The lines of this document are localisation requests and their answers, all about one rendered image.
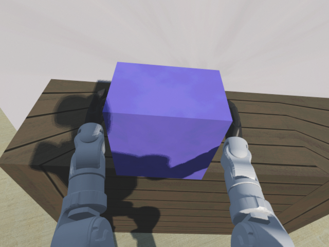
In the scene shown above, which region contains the right robot forearm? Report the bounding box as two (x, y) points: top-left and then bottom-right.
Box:
(221, 136), (294, 244)

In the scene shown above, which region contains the robot right upper arm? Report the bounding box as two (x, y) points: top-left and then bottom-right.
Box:
(231, 221), (294, 247)

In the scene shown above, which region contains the pedestal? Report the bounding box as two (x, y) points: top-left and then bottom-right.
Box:
(0, 79), (329, 235)

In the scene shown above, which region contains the left robot forearm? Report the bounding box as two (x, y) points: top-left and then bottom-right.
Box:
(50, 122), (107, 247)

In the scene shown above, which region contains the robot left hand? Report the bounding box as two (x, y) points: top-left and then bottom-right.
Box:
(84, 89), (108, 125)

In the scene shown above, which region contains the carton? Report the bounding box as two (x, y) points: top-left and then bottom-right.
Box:
(102, 62), (233, 180)

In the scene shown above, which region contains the robot left upper arm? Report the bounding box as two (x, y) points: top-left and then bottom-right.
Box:
(51, 216), (115, 247)

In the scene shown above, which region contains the robot right hand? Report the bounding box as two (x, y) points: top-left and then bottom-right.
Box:
(225, 99), (243, 139)

